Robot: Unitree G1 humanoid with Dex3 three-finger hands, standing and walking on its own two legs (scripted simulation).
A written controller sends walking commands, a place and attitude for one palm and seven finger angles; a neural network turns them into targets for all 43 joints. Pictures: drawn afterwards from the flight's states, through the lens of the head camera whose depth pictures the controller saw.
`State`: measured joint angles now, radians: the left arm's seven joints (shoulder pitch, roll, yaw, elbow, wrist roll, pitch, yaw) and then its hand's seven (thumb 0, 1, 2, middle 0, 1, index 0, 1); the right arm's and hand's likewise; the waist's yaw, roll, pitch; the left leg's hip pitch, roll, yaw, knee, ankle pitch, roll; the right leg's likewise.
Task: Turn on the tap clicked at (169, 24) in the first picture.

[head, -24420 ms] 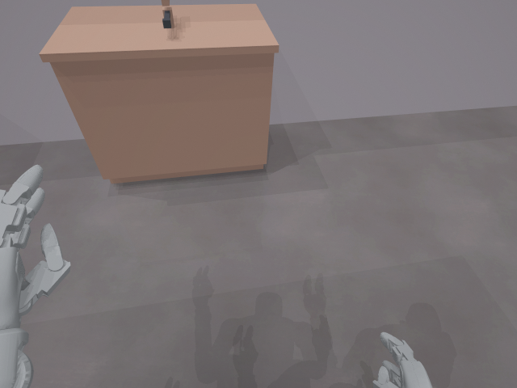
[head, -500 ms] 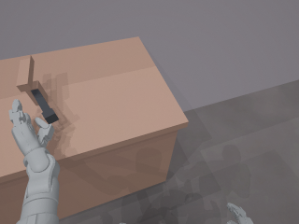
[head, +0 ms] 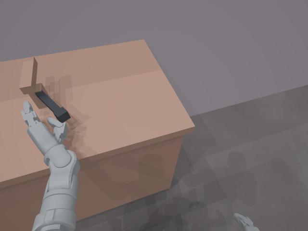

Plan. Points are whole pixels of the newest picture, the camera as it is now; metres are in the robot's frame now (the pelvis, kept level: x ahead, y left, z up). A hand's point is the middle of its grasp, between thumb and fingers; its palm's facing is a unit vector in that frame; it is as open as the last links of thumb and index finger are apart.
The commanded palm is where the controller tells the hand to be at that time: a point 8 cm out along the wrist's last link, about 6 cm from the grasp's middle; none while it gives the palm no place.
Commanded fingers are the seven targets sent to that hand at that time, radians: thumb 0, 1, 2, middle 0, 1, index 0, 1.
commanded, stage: push the lever round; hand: left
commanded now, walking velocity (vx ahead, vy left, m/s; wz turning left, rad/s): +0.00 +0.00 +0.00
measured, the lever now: (62, 115) +0.39 +0.27 +0.08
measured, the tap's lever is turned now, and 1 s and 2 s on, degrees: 29 58 80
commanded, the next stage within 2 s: lift the hand up off the lever in 1.54 s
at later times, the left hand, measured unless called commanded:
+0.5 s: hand (79, 117) +0.39 +0.23 +0.07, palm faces +0.80 -0.60 -0.08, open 7.7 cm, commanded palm +0.34 +0.23 +0.07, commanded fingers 0.00 0.90 0.90 -0.15 -0.15 -0.15 -0.15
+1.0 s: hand (89, 107) +0.43 +0.21 +0.07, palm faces +0.85 -0.52 -0.09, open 7.6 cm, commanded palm +0.38 +0.21 +0.07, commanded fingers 0.00 0.90 0.90 -0.15 -0.15 -0.15 -0.15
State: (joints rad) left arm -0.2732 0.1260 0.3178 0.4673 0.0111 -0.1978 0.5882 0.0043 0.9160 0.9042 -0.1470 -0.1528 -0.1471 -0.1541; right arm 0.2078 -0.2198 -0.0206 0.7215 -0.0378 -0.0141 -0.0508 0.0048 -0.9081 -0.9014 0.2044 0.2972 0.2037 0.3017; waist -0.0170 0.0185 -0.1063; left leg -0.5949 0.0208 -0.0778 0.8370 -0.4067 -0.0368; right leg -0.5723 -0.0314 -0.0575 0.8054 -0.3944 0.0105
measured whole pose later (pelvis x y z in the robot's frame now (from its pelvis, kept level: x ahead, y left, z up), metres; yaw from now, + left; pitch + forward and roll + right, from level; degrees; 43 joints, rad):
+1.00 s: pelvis +0.00 -0.01 -0.01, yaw +1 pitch +13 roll -1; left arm -0.64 0.06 0.40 0.84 0.14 -0.19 0.91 -0.01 0.93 0.92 -0.15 -0.15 -0.15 -0.15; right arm 0.24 -0.20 -0.05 0.78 -0.12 0.04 0.04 0.00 -0.91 -0.90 0.20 0.30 0.20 0.30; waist -0.07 0.03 -0.15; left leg -0.68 0.02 -0.10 0.86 -0.41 -0.05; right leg -0.66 -0.03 -0.08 0.84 -0.41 0.00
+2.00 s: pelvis +0.01 -0.01 +0.00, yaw +0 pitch +15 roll -1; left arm -0.77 0.14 0.51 0.96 0.16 -0.18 0.91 0.02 0.90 0.90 -0.15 -0.15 -0.15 -0.15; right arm 0.33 -0.21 -0.06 0.78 -0.13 0.04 0.08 0.00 -0.91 -0.90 0.20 0.30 0.20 0.30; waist -0.12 0.03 -0.16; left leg -0.69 0.04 -0.08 0.84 -0.41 -0.05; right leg -0.67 -0.02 -0.06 0.81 -0.40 0.00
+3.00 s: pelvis +0.01 -0.01 +0.01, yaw +1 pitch +9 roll -1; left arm -0.69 0.07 0.42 0.77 0.12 -0.01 0.89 0.02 0.90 0.90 -0.15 -0.15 -0.15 -0.15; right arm 0.25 -0.21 -0.05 0.79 -0.10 0.04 0.03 0.00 -0.91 -0.90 0.20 0.30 0.20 0.30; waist -0.06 0.03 -0.13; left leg -0.52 0.03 -0.09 0.72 -0.36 -0.05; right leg -0.50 -0.02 -0.07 0.71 -0.37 -0.01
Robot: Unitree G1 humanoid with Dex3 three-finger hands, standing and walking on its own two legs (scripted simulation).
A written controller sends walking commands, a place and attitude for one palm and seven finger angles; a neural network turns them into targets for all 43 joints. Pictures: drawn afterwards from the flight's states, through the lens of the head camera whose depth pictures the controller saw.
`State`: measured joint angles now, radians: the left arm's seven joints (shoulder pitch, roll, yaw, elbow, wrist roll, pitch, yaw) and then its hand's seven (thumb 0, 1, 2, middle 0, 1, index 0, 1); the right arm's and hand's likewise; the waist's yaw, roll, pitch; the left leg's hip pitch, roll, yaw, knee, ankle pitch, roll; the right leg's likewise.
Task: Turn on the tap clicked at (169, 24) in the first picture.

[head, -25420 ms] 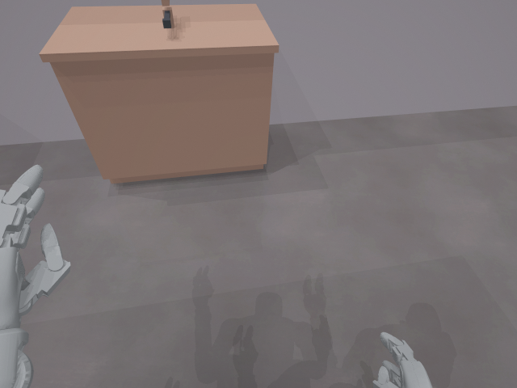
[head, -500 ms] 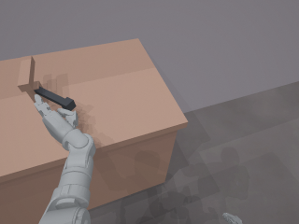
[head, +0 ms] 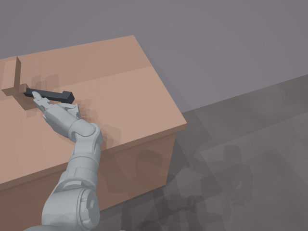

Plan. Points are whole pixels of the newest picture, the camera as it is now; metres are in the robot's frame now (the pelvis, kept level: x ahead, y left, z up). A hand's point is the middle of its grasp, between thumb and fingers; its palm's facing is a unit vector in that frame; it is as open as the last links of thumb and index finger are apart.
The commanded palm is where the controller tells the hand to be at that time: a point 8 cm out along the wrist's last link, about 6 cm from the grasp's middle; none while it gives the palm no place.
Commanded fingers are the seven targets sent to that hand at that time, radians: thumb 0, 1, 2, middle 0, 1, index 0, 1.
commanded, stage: push the lever round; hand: left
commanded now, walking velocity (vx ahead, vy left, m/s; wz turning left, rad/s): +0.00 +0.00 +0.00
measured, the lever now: (67, 98) +0.46 +0.25 +0.08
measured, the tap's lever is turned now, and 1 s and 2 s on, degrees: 58 80 80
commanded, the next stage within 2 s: lift the hand up off the lever in 0.54 s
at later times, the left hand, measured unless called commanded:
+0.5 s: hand (80, 100) +0.46 +0.21 +0.07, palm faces +0.84 -0.53 -0.11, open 7.8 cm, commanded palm +0.41 +0.22 +0.08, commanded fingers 0.00 0.90 0.90 -0.15 -0.15 -0.15 -0.15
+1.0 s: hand (78, 94) +0.48 +0.22 +0.08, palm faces +0.84 -0.53 -0.11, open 7.8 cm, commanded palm +0.41 +0.22 +0.09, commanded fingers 0.00 0.90 0.90 -0.15 -0.15 -0.15 -0.15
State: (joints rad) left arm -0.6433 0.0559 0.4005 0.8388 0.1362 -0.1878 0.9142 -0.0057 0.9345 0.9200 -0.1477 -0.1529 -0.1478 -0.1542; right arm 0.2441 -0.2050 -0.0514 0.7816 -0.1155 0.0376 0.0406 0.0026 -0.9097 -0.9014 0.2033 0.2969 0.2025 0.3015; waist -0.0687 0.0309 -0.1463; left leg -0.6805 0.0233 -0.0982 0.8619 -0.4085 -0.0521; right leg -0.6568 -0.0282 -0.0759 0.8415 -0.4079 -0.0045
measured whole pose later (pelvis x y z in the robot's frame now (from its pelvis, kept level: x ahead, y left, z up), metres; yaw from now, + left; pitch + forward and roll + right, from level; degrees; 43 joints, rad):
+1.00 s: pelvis +0.01 +0.00 +0.00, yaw -1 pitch +15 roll -1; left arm -0.77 0.14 0.51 0.96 0.16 -0.18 0.91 0.02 0.90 0.90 -0.15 -0.15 -0.15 -0.15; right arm 0.33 -0.21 -0.06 0.78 -0.13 0.04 0.08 0.00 -0.91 -0.90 0.20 0.30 0.20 0.30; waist -0.12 0.03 -0.16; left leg -0.69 0.04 -0.08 0.84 -0.41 -0.05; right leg -0.67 -0.02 -0.06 0.81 -0.40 0.00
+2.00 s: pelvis +0.01 +0.00 +0.02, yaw +0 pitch +9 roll -1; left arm -0.69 0.07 0.42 0.77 0.12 -0.01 0.89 0.02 0.90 0.90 -0.15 -0.15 -0.15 -0.15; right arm 0.25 -0.21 -0.05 0.79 -0.10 0.04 0.03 0.00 -0.91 -0.90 0.20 0.30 0.20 0.30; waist -0.06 0.03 -0.13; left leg -0.52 0.03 -0.09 0.72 -0.36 -0.05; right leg -0.50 -0.02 -0.07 0.71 -0.37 -0.01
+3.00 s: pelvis +0.02 +0.00 +0.03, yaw +0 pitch +5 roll +0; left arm -0.62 0.02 0.33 0.57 0.07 0.16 0.85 0.02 0.90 0.90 -0.15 -0.15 -0.15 -0.15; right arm 0.17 -0.20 -0.04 0.78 -0.07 0.02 0.01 0.00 -0.91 -0.90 0.20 0.30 0.20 0.30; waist 0.00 0.03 -0.10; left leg -0.36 0.02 -0.08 0.60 -0.33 -0.05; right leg -0.35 -0.03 -0.07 0.61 -0.34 0.00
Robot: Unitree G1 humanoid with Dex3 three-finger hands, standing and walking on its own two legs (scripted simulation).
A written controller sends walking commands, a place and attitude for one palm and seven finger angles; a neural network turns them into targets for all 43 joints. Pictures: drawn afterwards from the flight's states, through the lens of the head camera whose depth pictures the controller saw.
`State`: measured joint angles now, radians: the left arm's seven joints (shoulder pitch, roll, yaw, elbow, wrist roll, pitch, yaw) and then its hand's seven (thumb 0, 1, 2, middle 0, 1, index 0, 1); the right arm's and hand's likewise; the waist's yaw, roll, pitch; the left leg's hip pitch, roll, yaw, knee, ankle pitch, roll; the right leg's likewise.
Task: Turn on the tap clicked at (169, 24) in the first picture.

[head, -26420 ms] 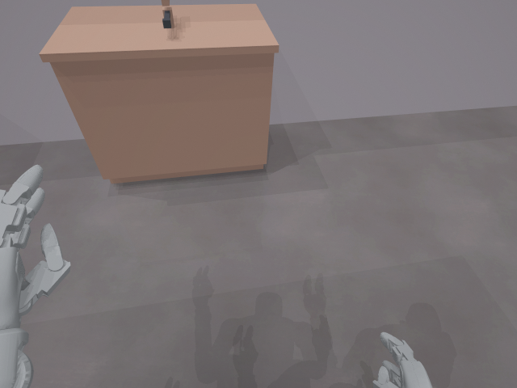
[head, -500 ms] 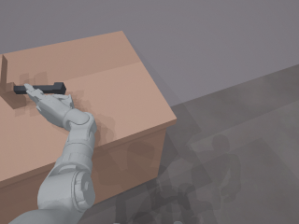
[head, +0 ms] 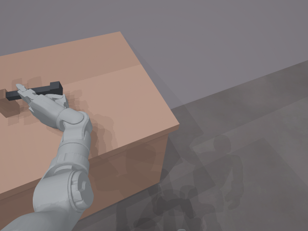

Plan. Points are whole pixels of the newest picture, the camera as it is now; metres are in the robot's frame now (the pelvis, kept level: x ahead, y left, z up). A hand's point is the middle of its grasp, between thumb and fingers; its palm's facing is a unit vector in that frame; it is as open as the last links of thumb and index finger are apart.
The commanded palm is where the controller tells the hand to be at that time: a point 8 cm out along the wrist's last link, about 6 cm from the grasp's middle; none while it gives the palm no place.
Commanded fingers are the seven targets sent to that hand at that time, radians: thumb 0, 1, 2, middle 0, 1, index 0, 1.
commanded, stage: lift the hand up off the lever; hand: left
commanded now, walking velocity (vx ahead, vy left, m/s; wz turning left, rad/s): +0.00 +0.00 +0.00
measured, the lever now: (56, 88) +0.49 +0.25 +0.08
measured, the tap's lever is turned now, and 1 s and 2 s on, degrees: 80 80 80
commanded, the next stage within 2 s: none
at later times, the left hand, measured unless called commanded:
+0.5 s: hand (61, 98) +0.44 +0.22 +0.10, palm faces +0.85 -0.52 -0.10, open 7.8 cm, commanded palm +0.38 +0.23 +0.11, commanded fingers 0.00 0.90 0.90 -0.15 -0.15 -0.15 -0.15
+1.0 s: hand (56, 95) +0.43 +0.22 +0.12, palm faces +0.85 -0.52 -0.10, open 7.8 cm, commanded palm +0.38 +0.23 +0.13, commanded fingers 0.00 0.90 0.90 -0.15 -0.15 -0.15 -0.15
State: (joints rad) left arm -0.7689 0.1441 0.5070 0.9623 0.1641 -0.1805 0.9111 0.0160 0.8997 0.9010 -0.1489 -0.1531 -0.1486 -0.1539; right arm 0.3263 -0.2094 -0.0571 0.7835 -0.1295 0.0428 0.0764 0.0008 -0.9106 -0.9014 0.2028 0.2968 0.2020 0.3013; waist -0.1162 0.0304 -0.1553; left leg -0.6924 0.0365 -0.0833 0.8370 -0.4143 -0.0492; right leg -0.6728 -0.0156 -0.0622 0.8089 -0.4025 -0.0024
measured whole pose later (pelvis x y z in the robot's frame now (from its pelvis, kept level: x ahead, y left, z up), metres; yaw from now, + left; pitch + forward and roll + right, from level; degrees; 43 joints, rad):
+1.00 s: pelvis +0.00 +0.00 +0.02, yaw +1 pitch +9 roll -1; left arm -0.69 0.07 0.42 0.77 0.12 -0.01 0.89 0.02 0.90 0.90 -0.15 -0.15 -0.15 -0.15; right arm 0.25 -0.21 -0.05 0.79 -0.10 0.04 0.03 0.00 -0.91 -0.90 0.20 0.30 0.20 0.30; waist -0.06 0.03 -0.13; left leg -0.52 0.03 -0.09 0.72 -0.36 -0.05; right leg -0.50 -0.02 -0.07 0.71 -0.37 -0.01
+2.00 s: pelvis +0.01 +0.00 +0.03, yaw +1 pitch +5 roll +0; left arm -0.62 0.02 0.33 0.57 0.07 0.16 0.85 0.02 0.90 0.90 -0.15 -0.15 -0.15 -0.15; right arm 0.17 -0.20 -0.04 0.78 -0.07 0.02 0.01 0.00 -0.91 -0.90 0.20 0.30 0.20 0.30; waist 0.00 0.03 -0.10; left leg -0.36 0.02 -0.08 0.60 -0.33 -0.05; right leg -0.35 -0.03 -0.07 0.61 -0.34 0.00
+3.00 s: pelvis +0.00 +0.01 +0.04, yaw -2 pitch -5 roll +0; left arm 0.18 0.29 0.21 -0.15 -0.07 -0.10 0.12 0.02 0.90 0.90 -0.19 -0.26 -0.19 -0.26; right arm 0.18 -0.20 0.01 0.64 0.00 -0.05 -0.05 0.01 -0.91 -0.90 0.20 0.30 0.20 0.30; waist 0.05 0.05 0.04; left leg -0.07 0.03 -0.02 0.40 -0.25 -0.03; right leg -0.09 -0.03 -0.01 0.41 -0.24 0.02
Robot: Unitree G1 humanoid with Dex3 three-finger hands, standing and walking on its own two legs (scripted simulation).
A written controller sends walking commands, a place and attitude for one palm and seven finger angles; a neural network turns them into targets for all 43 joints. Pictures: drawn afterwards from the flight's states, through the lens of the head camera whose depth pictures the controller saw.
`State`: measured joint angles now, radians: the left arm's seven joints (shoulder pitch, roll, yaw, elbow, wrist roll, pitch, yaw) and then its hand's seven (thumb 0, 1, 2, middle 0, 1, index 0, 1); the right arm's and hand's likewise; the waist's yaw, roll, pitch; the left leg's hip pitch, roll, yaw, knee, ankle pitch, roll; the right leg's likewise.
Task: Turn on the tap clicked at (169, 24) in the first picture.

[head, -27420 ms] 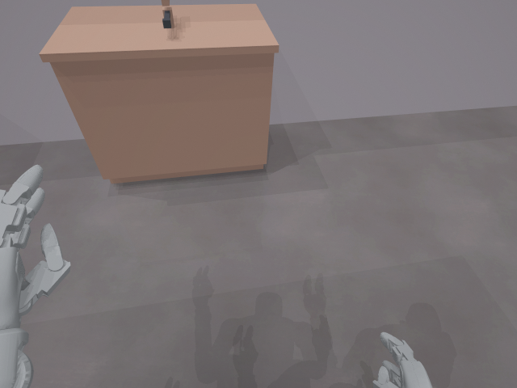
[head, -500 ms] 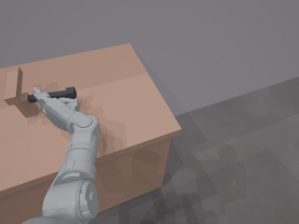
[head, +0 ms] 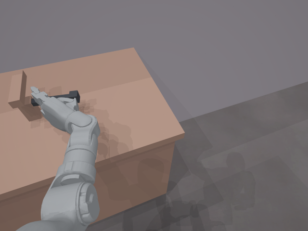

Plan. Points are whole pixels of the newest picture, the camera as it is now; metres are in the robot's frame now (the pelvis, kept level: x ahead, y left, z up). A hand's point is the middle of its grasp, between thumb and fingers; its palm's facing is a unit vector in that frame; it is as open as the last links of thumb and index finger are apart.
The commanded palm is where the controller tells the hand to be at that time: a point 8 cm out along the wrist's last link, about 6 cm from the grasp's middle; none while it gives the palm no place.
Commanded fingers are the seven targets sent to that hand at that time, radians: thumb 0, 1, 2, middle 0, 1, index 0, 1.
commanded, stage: lift the hand up off the lever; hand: left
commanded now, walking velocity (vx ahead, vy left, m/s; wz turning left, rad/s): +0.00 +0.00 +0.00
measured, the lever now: (74, 97) +0.50 +0.25 +0.06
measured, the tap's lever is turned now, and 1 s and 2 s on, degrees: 80 80 80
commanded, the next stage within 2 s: draw the hand back beside the body in 1.04 s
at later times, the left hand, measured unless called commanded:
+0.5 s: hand (71, 98) +0.43 +0.22 +0.12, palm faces +0.83 -0.54 -0.08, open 7.8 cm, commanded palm +0.37 +0.23 +0.13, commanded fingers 0.00 0.90 0.90 -0.15 -0.15 -0.15 -0.15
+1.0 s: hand (68, 97) +0.42 +0.22 +0.14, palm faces +0.83 -0.56 -0.08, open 7.8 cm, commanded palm +0.36 +0.23 +0.14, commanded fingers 0.00 0.90 0.90 -0.15 -0.15 -0.15 -0.15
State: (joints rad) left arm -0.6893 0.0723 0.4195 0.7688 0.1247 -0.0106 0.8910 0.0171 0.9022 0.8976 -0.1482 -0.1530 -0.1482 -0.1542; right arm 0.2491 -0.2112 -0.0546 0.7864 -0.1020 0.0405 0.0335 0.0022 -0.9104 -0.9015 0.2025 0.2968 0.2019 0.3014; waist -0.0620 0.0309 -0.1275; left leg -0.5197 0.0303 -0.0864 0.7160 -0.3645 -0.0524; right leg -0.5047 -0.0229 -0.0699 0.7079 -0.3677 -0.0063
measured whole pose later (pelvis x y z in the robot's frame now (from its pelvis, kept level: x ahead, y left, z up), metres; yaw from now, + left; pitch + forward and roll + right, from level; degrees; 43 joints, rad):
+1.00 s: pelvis +0.01 +0.00 +0.01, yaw +0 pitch +5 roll +0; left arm -0.62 0.02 0.33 0.57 0.07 0.16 0.85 0.02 0.90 0.90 -0.15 -0.15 -0.15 -0.15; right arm 0.17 -0.20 -0.04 0.78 -0.07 0.02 0.01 0.00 -0.91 -0.90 0.20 0.30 0.20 0.30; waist 0.00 0.03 -0.10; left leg -0.36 0.02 -0.08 0.60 -0.33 -0.05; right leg -0.35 -0.03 -0.07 0.61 -0.34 0.00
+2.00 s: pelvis +0.00 +0.02 +0.03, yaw -3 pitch -5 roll +0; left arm 0.18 0.29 0.21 -0.15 -0.07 -0.10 0.12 0.02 0.90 0.90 -0.19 -0.26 -0.19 -0.26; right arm 0.18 -0.20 0.01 0.64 0.00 -0.05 -0.05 0.01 -0.91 -0.90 0.20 0.30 0.20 0.30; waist 0.05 0.05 0.04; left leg -0.07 0.03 -0.02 0.40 -0.25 -0.03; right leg -0.09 -0.03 -0.01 0.41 -0.24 0.02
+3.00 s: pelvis -0.02 +0.02 +0.02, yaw -3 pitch -1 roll +0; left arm 0.47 0.34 0.31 -0.42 -0.06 -0.15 0.10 0.01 0.90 0.90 -0.20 -0.30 -0.20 -0.31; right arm 0.16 -0.23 -0.02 0.57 0.00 -0.01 -0.07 0.01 -0.91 -0.90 0.20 0.30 0.20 0.30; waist 0.02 0.07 0.03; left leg -0.22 0.03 -0.02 0.48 -0.25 -0.03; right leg -0.22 -0.03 -0.02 0.47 -0.23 0.02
